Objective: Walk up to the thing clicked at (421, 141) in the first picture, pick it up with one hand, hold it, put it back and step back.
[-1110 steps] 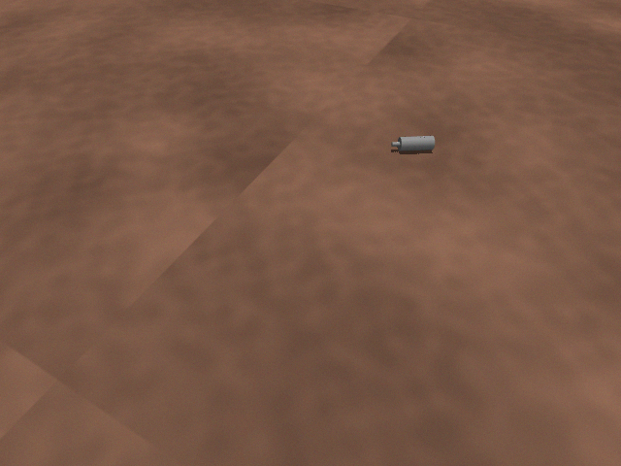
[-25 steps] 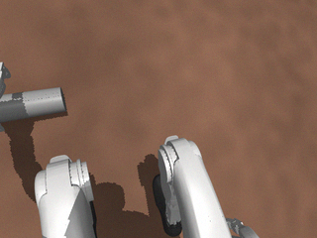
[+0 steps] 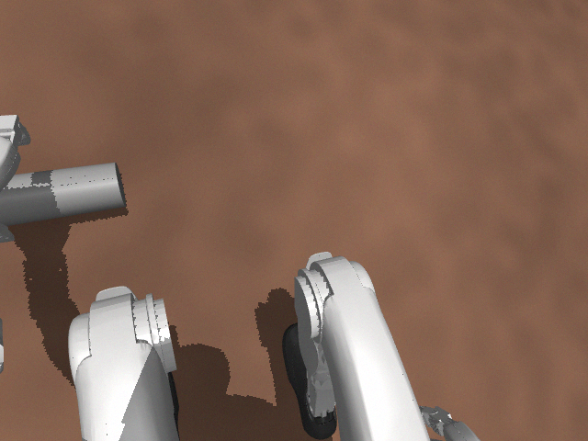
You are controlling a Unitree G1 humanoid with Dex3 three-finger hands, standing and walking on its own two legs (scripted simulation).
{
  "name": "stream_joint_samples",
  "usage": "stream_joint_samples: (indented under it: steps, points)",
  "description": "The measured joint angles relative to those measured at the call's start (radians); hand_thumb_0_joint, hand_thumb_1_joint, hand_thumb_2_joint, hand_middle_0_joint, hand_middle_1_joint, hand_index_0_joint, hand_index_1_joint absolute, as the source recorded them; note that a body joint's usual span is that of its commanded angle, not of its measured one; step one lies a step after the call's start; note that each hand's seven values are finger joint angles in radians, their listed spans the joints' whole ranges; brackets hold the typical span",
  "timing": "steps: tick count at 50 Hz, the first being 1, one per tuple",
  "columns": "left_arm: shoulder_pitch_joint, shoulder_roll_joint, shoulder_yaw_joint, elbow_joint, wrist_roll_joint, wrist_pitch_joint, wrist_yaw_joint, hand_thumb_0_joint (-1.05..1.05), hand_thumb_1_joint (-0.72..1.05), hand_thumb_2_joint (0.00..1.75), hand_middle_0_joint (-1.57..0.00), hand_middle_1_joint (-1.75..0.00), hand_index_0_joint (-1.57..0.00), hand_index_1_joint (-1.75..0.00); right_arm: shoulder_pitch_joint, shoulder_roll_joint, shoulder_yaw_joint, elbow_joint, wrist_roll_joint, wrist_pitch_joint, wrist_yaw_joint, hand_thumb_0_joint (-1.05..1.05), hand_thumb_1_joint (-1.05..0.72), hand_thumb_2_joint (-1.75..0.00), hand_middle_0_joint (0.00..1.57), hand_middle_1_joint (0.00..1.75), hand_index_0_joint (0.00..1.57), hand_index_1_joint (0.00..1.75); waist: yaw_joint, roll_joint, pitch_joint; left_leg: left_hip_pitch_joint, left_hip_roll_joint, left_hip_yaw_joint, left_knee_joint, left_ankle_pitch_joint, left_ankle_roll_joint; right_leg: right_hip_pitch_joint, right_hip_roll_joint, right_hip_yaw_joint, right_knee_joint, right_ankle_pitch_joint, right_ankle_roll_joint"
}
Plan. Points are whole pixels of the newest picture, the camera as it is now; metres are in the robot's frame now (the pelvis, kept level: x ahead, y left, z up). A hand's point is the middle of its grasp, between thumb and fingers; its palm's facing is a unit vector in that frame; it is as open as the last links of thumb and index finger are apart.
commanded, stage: approach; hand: left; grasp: from above
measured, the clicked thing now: (43, 195) +0.49 +0.31 -0.29
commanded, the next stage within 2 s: close in in 0.50 s
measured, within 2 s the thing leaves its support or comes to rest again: neither
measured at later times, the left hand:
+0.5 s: hand (33, 172) +0.49 +0.29 -0.16, palm faces -0.47 -0.07 -0.88, open 13.8 cm
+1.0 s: hand (38, 187) +0.48 +0.29 -0.20, palm faces -0.46 -0.08 -0.89, open 13.7 cm
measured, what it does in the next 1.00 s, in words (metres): stands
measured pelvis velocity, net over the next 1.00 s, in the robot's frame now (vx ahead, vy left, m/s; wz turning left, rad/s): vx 0.00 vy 0.00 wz -0.02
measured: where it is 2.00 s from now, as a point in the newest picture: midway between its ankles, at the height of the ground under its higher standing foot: (241, 419)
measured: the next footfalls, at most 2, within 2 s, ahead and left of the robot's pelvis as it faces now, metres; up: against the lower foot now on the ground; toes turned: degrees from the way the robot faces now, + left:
none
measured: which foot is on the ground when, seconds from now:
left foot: down 0.00-1.00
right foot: down 0.00-1.00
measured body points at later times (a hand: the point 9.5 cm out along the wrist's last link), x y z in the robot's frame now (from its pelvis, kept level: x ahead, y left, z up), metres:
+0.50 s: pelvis +0.00 +0.00 +0.00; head +0.25 +0.06 +0.37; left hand +0.51 +0.29 -0.11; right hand +0.02 -0.27 -0.10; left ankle +0.08 +0.14 -0.29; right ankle +0.11 -0.13 -0.29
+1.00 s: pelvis +0.00 +0.00 +0.00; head +0.25 +0.10 +0.36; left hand +0.50 +0.29 -0.15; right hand +0.06 -0.27 -0.08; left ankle +0.08 +0.14 -0.29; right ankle +0.11 -0.13 -0.29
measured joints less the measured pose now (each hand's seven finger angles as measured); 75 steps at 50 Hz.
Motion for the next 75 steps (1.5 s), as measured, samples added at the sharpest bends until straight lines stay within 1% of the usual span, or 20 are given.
stream_joint_samples:
  steps: [5,9,11,15,19,23,27,30,33,36,38,40,43,45,51,55,60,63,66,75]
  points:
    - [-0.038,-0.031,-0.057,0.011,-0.001,0.016,0.008,0.00,-0.54,1.02,-0.09,-1.04,-0.08,-1.05,0.003,0.005,-0.002,0.007,0.001,-0.009,-0.003,0.00,-0.91,-0.89,0.20,0.30,0.21,0.30,-0.005,-0.003,-0.006,-0.004,0.000,0.007,-0.006,0.004,0.001,-0.005,-0.002,0.005,-0.002,0.002,-0.005]
    - [-0.085,-0.060,-0.084,0.033,0.006,0.036,0.032,0.00,-0.53,1.01,-0.09,-1.06,-0.09,-1.05,0.003,0.006,0.004,0.008,-0.002,-0.018,-0.007,0.00,-0.91,-0.89,0.20,0.30,0.21,0.30,-0.023,-0.003,-0.012,-0.009,0.001,0.007,-0.010,0.006,0.001,-0.013,-0.001,0.005,-0.007,0.006,-0.005]
    - [-0.108,-0.070,-0.080,0.050,0.014,0.051,0.048,0.00,-0.53,1.01,-0.09,-1.06,-0.09,-1.06,0.004,0.006,0.008,0.004,-0.003,-0.023,-0.009,0.00,-0.91,-0.89,0.20,0.30,0.21,0.30,-0.038,0.001,-0.012,-0.012,0.002,0.006,-0.012,0.006,0.001,-0.016,0.000,0.004,-0.009,0.007,-0.006]
    - [-0.141,-0.074,-0.045,0.085,0.026,0.095,0.069,0.00,-0.52,1.02,-0.09,-1.06,-0.09,-1.06,0.012,0.000,0.018,-0.013,-0.006,-0.025,-0.007,0.00,-0.91,-0.89,0.20,0.30,0.21,0.30,-0.068,0.013,-0.007,-0.015,0.007,0.006,-0.013,0.004,0.001,-0.023,0.004,0.004,-0.011,0.011,-0.005]
    - [-0.140,-0.065,-0.015,0.100,0.007,0.142,0.065,0.00,-0.52,1.03,-0.10,-1.06,-0.09,-1.06,0.026,-0.007,0.031,-0.023,0.002,-0.019,-0.002,0.00,-0.91,-0.89,0.20,0.30,0.21,0.30,-0.081,0.027,0.000,-0.014,0.015,0.007,-0.012,0.000,0.001,-0.030,0.011,0.006,-0.010,0.014,0.001]
    - [-0.101,-0.051,0.002,0.091,-0.036,0.166,0.028,0.00,-0.52,1.05,-0.10,-1.06,-0.10,-1.07,0.036,-0.009,0.038,-0.022,0.013,-0.009,0.001,0.00,-0.91,-0.89,0.20,0.30,0.21,0.30,-0.075,0.037,0.011,-0.007,0.021,0.010,-0.010,-0.005,0.002,-0.030,0.016,0.010,-0.006,0.015,0.006]
    - [-0.057,-0.028,0.007,0.062,-0.076,0.148,-0.039,0.00,-0.53,1.06,-0.10,-1.07,-0.10,-1.07,0.037,-0.006,0.042,-0.021,0.015,-0.003,-0.001,0.00,-0.91,-0.89,0.20,0.30,0.21,0.30,-0.057,0.034,0.028,0.000,0.019,0.011,-0.008,-0.004,0.001,-0.025,0.015,0.011,0.000,0.014,0.006]
    - [-0.037,-0.005,0.017,0.018,-0.082,0.107,-0.078,0.00,-0.53,1.06,-0.10,-1.07,-0.10,-1.07,0.036,-0.007,0.039,-0.030,0.008,-0.005,-0.003,0.00,-0.91,-0.89,0.20,0.30,0.21,0.30,-0.039,0.024,0.046,0.001,0.011,0.005,-0.003,-0.001,-0.004,-0.020,0.010,0.007,0.005,0.012,0.002]
    - [-0.031,0.003,-0.010,-0.037,-0.077,0.063,-0.092,0.00,-0.53,1.06,-0.11,-1.08,-0.10,-1.08,0.036,-0.008,0.027,-0.026,0.004,-0.006,-0.006,0.00,-0.91,-0.89,0.20,0.30,0.21,0.30,-0.017,0.009,0.048,-0.003,0.004,0.000,0.003,0.000,-0.011,-0.018,0.004,0.003,0.011,0.007,-0.001]
    - [-0.038,-0.002,-0.038,-0.053,-0.063,0.030,-0.077,0.00,-0.53,1.04,-0.10,-1.08,-0.10,-1.07,0.028,-0.010,0.017,-0.017,0.002,-0.001,-0.007,0.00,-0.91,-0.89,0.20,0.30,0.21,0.30,-0.004,-0.001,0.037,-0.006,-0.002,-0.004,0.009,-0.005,-0.011,-0.014,0.000,-0.001,0.014,-0.002,-0.001]
    - [-0.049,-0.008,-0.055,-0.032,-0.049,0.018,-0.059,0.00,-0.53,1.04,-0.10,-1.08,-0.10,-1.07,0.018,-0.013,0.015,-0.015,0.000,0.001,-0.006,0.00,-0.91,-0.89,0.20,0.30,0.21,0.30,-0.005,-0.005,0.029,-0.007,-0.004,-0.007,0.012,-0.010,-0.009,-0.009,-0.001,-0.004,0.013,-0.009,0.000]
    - [-0.056,-0.014,-0.061,-0.011,-0.033,0.012,-0.040,0.00,-0.53,1.05,-0.10,-1.08,-0.10,-1.08,0.008,-0.015,0.015,-0.019,-0.001,0.002,-0.006,0.00,-0.91,-0.89,0.20,0.30,0.21,0.30,-0.010,-0.008,0.022,-0.007,-0.005,-0.011,0.014,-0.014,-0.007,-0.005,-0.002,-0.008,0.010,-0.013,-0.002]
    - [-0.063,-0.019,-0.059,0.020,-0.002,0.011,-0.008,0.00,-0.51,1.07,-0.10,-1.09,-0.10,-1.09,-0.006,-0.017,0.019,-0.031,-0.003,-0.002,-0.005,0.00,-0.91,-0.89,0.20,0.30,0.21,0.30,-0.023,-0.013,0.020,-0.006,-0.005,-0.013,0.016,-0.018,-0.004,0.000,-0.001,-0.012,0.007,-0.016,-0.005]
    - [-0.066,-0.021,-0.047,0.037,0.016,0.013,0.015,0.00,-0.50,1.07,-0.10,-1.10,-0.11,-1.09,-0.012,-0.017,0.023,-0.037,-0.006,-0.006,-0.002,0.00,-0.91,-0.89,0.20,0.30,0.21,0.30,-0.032,-0.017,0.022,-0.006,-0.005,-0.013,0.016,-0.019,-0.002,0.002,-0.001,-0.012,0.006,-0.016,-0.007]
    - [-0.096,-0.002,-0.023,0.142,0.044,0.031,0.088,0.00,-0.50,1.04,-0.10,-1.06,-0.09,-1.06,-0.022,-0.014,0.046,-0.044,-0.024,-0.023,0.007,0.00,-0.91,-0.89,0.20,0.30,0.21,0.30,-0.066,-0.027,0.035,-0.019,-0.004,-0.015,0.025,-0.009,0.002,-0.011,0.003,-0.012,0.012,-0.004,-0.002]
    - [-0.108,0.025,-0.012,0.191,0.050,0.041,0.117,0.00,-0.50,1.04,-0.09,-1.04,-0.09,-1.04,-0.016,-0.012,0.065,-0.042,-0.038,-0.045,0.012,0.00,-0.90,-0.89,0.20,0.30,0.21,0.30,-0.085,-0.034,0.062,-0.030,-0.002,-0.018,0.036,0.000,0.003,-0.024,0.008,-0.013,0.020,0.007,0.001]
    - [-0.106,0.055,0.012,0.200,0.040,0.041,0.144,0.00,-0.50,1.04,-0.09,-1.03,-0.09,-1.04,0.003,-0.010,0.090,-0.029,-0.053,-0.072,0.018,0.00,-0.90,-0.89,0.20,0.30,0.21,0.30,-0.099,-0.045,0.093,-0.039,0.003,-0.025,0.052,-0.001,0.001,-0.036,0.016,-0.016,0.031,0.014,0.006]
    - [-0.106,0.071,0.017,0.203,0.034,0.044,0.154,0.00,-0.50,1.04,-0.09,-1.03,-0.09,-1.03,0.015,-0.010,0.102,-0.021,-0.062,-0.086,0.024,0.00,-0.90,-0.89,0.20,0.30,0.21,0.30,-0.107,-0.050,0.103,-0.040,0.005,-0.030,0.062,-0.010,-0.002,-0.040,0.020,-0.019,0.039,0.010,0.008]
    - [-0.100,0.087,0.038,0.203,0.026,0.044,0.165,0.00,-0.51,1.04,-0.09,-1.02,-0.08,-1.03,0.021,-0.012,0.112,-0.019,-0.069,-0.096,0.029,0.00,-0.90,-0.89,0.20,0.30,0.21,0.30,-0.115,-0.053,0.110,-0.039,0.007,-0.040,0.073,-0.022,-0.005,-0.039,0.024,-0.025,0.044,0.005,0.009]
    - [-0.079,0.109,0.058,0.205,0.013,0.052,0.163,0.00,-0.52,1.06,-0.09,-1.00,-0.07,-1.02,0.009,-0.028,0.121,-0.034,-0.084,-0.114,0.047,0.00,-0.90,-0.89,0.20,0.30,0.21,0.30,-0.124,-0.055,0.123,-0.028,0.012,-0.059,0.090,-0.050,-0.009,-0.027,0.030,-0.039,0.048,-0.012,0.011]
